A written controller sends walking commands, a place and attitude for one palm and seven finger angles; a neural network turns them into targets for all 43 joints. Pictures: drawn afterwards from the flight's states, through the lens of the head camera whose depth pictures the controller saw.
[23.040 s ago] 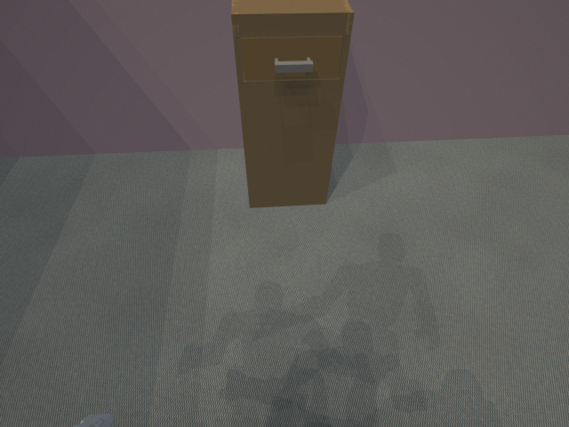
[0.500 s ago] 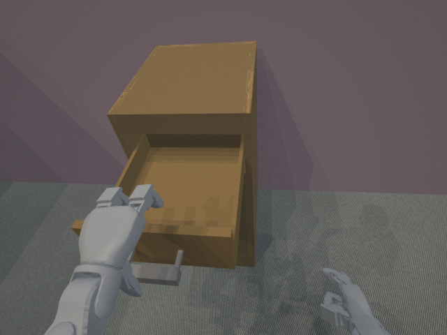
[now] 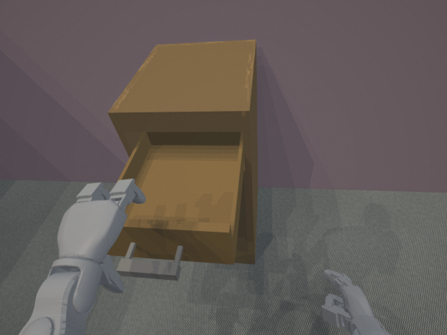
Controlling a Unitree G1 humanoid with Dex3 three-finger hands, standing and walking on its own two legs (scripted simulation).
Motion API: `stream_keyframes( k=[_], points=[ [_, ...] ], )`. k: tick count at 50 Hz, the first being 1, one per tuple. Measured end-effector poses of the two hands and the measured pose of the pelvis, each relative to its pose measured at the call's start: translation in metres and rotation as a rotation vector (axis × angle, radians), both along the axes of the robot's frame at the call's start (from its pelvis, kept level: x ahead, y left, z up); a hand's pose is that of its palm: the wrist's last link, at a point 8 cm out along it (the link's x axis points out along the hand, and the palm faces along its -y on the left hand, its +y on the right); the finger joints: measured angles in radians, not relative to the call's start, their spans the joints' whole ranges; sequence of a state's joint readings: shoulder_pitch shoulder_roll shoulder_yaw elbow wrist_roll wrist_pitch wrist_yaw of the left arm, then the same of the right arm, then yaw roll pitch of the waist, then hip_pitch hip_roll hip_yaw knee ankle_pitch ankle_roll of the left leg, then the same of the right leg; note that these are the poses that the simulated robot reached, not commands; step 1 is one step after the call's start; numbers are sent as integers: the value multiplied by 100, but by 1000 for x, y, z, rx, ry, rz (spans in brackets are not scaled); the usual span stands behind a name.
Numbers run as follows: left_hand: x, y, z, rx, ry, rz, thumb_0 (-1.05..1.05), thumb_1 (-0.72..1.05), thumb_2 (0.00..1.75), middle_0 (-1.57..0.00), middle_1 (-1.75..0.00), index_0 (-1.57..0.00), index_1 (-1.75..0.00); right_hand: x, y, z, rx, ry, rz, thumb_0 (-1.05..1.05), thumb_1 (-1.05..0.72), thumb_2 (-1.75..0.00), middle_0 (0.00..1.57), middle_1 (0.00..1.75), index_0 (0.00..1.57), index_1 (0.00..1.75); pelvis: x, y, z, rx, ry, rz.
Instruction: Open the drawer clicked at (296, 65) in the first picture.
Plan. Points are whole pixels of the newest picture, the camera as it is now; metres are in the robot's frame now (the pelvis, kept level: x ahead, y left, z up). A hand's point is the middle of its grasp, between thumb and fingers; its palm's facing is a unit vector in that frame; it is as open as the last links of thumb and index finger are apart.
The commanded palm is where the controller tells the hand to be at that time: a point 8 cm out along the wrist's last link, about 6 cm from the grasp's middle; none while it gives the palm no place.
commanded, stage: draw the hand back to the body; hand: left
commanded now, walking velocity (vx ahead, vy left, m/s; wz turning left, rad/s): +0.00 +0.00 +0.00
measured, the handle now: (152, 258) +0.26 +0.21 -0.05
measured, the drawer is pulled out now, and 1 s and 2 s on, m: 0.30 0.30 0.30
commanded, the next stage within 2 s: step back with the hand held close in 1.34 s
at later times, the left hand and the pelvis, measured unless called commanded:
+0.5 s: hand (101, 240) +0.20 +0.22 +0.14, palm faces +0.30 -0.82 -0.49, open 13.6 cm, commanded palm +0.15 +0.26 +0.17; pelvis +0.00 +0.01 +0.00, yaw +1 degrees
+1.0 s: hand (69, 229) +0.20 +0.25 +0.16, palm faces +0.41 -0.81 -0.42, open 9.8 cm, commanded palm +0.14 +0.29 +0.17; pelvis +0.01 +0.01 +0.00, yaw +1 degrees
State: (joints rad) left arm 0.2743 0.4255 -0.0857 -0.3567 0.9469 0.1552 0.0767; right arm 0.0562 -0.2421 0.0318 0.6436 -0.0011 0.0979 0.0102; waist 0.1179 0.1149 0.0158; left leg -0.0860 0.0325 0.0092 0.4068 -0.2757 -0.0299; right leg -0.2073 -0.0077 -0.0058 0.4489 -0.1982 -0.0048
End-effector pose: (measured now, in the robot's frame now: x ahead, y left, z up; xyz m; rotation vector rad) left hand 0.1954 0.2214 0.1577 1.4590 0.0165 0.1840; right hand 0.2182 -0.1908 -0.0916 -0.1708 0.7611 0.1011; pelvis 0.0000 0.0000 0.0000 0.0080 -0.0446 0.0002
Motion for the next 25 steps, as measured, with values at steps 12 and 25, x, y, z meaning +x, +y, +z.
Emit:
stream_keyframes(
  k=[12, 25],
  points=[
    [-17, 15, 1, 5, 16, 5, 0, -49, 30, -32, -120, -32, -120, -6, -7, 0, -41, -5, -22, 1, -91, -90, 20, 29, 20, 30, -3, 5, 0, -2, 0, 4],
    [-32, 33, 3, -891, -244, -18, -1, -42, 33, -32, -116, -32, -116, -10, 8, 22, -57, -169, -49, 1, -91, -90, 20, 29, 20, 30, -1, 7, 0, -11, -41, 14]
  ],
)
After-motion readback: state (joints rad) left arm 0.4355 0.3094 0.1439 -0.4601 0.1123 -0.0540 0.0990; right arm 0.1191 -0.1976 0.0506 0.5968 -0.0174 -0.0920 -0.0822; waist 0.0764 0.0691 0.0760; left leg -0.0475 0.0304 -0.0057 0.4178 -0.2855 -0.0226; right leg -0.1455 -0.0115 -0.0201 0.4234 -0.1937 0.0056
